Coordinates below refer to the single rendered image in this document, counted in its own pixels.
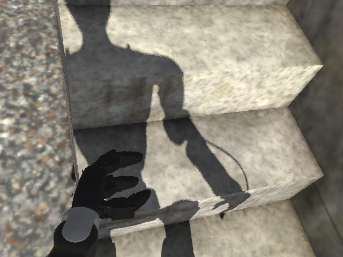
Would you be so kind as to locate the robot left forearm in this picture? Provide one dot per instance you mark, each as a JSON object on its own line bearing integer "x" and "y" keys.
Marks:
{"x": 77, "y": 234}

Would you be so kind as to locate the left robot hand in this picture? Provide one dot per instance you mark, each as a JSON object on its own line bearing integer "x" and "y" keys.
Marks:
{"x": 94, "y": 186}

